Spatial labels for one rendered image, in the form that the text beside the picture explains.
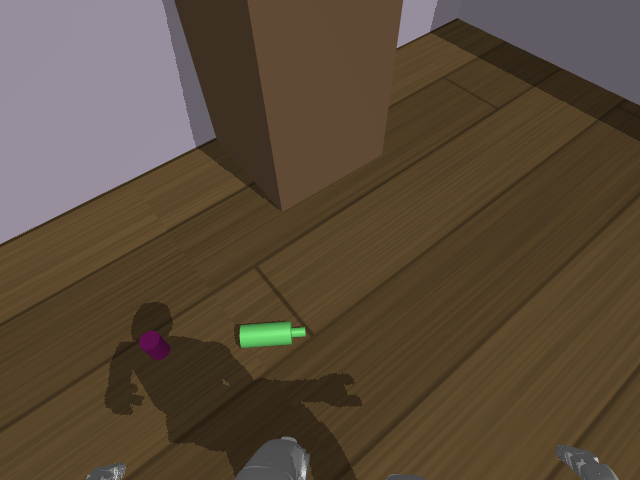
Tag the right robot hand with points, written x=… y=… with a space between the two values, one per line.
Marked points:
x=584 y=463

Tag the left robot hand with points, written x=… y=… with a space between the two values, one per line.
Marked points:
x=111 y=472

